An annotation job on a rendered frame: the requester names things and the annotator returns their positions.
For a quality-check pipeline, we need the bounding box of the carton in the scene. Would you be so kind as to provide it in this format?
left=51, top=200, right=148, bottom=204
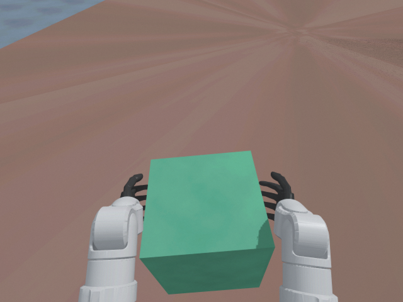
left=139, top=151, right=275, bottom=294

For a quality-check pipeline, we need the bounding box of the robot right hand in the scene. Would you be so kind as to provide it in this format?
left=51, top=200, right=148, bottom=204
left=259, top=172, right=295, bottom=221

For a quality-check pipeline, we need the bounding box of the right robot forearm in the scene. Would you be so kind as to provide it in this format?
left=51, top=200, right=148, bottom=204
left=273, top=199, right=338, bottom=302

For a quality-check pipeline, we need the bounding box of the left robot forearm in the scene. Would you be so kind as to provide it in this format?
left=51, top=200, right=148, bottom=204
left=78, top=196, right=144, bottom=302

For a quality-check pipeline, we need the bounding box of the robot left hand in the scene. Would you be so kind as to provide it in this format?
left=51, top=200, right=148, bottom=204
left=120, top=174, right=148, bottom=221

